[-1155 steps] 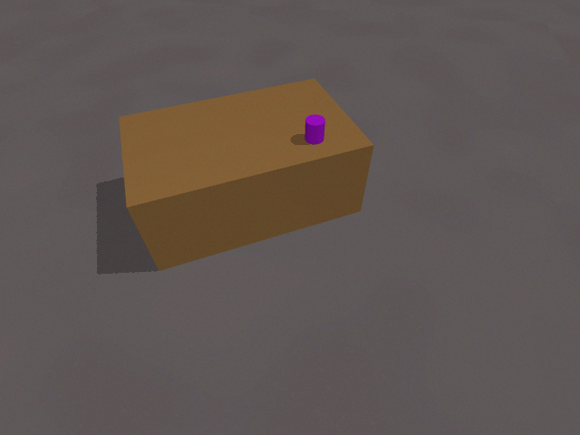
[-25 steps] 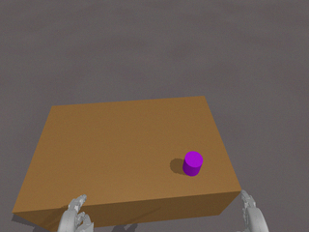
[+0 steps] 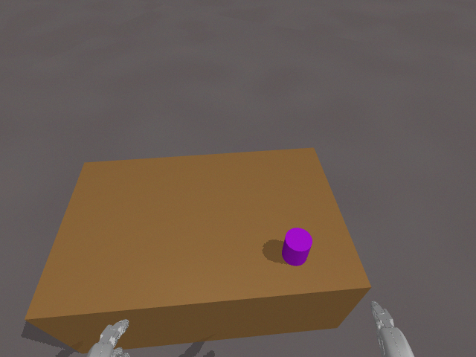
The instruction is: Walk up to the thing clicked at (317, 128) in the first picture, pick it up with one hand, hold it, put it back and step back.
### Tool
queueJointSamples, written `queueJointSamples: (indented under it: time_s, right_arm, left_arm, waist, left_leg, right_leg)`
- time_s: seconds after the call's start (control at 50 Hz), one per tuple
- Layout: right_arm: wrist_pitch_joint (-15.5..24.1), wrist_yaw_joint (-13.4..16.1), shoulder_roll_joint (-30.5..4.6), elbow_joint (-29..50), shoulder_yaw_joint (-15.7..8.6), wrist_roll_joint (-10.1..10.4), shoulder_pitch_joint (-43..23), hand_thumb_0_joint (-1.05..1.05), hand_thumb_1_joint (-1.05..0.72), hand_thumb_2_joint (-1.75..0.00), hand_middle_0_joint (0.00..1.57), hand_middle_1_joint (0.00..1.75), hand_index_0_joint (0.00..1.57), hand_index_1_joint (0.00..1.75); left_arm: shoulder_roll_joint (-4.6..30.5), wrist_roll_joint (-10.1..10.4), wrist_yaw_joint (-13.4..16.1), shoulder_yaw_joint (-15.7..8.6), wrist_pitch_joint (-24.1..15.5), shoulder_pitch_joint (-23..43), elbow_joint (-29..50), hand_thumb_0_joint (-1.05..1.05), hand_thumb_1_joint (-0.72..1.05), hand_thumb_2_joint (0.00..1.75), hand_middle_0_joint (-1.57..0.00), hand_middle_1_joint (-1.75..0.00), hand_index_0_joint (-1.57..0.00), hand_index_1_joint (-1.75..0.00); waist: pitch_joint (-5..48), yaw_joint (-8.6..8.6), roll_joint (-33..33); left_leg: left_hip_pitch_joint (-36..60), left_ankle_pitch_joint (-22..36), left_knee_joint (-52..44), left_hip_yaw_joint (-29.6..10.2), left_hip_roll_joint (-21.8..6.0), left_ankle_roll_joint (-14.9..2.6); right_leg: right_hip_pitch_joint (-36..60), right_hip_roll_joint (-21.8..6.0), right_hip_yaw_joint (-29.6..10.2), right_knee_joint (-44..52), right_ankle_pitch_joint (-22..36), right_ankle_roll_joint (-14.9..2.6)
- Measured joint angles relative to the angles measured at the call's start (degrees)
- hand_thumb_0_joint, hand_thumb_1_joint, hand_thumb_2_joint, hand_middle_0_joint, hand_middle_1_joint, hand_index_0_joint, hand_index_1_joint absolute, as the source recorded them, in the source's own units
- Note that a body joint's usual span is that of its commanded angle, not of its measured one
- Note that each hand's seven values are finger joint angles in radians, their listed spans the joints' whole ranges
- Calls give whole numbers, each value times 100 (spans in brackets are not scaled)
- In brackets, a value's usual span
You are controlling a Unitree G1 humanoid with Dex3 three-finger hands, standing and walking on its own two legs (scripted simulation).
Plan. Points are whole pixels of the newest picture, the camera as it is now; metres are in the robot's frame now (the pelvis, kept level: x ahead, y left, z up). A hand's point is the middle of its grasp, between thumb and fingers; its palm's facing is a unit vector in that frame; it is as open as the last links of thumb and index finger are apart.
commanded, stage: home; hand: right
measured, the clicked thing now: (296, 247) +0.49 -0.16 -0.31
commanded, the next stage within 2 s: stand in 1.44 s
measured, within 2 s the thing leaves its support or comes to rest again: neither
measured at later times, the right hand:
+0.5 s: hand out of the picture +0.06 -0.26 -0.11, palm faces +0.00 +0.92 -0.39, open 17.3 cm
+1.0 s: hand out of the picture +0.07 -0.24 -0.11, palm faces -0.01 +0.93 -0.37, open 17.3 cm
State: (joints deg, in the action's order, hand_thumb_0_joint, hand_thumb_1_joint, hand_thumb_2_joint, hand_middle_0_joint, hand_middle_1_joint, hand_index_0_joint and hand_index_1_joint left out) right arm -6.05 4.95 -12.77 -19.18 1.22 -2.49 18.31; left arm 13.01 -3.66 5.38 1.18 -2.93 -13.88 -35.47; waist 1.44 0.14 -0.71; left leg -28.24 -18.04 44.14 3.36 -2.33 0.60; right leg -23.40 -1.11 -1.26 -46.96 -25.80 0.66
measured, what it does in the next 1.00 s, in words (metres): stands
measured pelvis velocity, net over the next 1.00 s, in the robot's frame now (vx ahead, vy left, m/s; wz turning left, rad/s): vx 0.01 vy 0.01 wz -0.01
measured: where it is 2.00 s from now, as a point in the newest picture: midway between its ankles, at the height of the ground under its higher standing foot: outside the picture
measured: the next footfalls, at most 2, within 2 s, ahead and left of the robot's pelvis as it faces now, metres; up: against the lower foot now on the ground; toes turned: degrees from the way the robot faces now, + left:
none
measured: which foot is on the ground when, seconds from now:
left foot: down 0.00-1.00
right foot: down 0.00-1.00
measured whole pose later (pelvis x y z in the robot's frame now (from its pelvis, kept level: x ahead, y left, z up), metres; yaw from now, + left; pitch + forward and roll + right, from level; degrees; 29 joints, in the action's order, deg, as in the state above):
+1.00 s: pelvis +0.01 +0.01 +0.04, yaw +0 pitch -3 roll -1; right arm 0.1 1.3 -18.8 -64.5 0.9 -0.7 8.1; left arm 19.5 -1.6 0.3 -0.2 1.0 -9.8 -63.9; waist -2.2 -0.2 -1.2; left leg -10.2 -8.3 21.8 3.6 -2.6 0.3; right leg -3.4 -0.3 -1.0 -19.4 -12.8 1.2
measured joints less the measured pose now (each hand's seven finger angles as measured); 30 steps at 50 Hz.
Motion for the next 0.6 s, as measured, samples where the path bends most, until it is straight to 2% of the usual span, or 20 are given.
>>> queueJointSamples:
  time_s: [0.04,0.08,0.22,0.4,0.6]
  right_arm:
    - [169,-201,-151,-737,-19,-80,-190,-1,54,-6,6,5,6,6]
    - [269,-322,-293,-1275,-74,-65,-243,-1,53,-6,6,6,6,6]
    - [498,-379,-578,-2564,-189,2,-265,-1,53,-6,6,6,6,6]
    - [543,-332,-643,-3568,-143,80,-408,-1,52,-6,6,6,6,6]
    - [575,-331,-587,-4139,-40,127,-645,0,50,-7,6,6,6,6]
  left_arm:
    - [109,-91,-195,3,180,75,-361,1,90,90,-21,-30,-20,-30]
    - [191,-70,-333,-31,275,65,-601,1,90,90,-21,-30,-20,-30]
    - [460,35,-480,-216,352,-75,-1236,1,90,90,-21,-30,-20,-30]
    - [582,108,-504,-242,450,-11,-1933,1,91,90,-20,-30,-20,-30]
    - [570,153,-518,-168,442,176,-2419,1,91,90,-20,-30,-20,-30]
  waist:
    - [-25,-4,14]
    - [-17,4,48]
    - [-72,-21,26]
    - [-210,-78,-34]
    - [-293,-84,-63]
  left_leg:
    - [195,43,-127,-16,-36,6]
    - [365,94,-273,-45,-75,15]
    - [950,383,-952,-74,-129,56]
    - [1438,693,-1603,-70,-164,78]
    - [1672,884,-1970,-49,-135,60]
  right_leg:
    - [220,40,18,191,84,-14]
    - [432,85,48,428,185,-24]
    - [1078,158,91,1258,562,-49]
    - [1622,208,98,2057,964,-60]
    - [1873,186,87,2471,1186,-33]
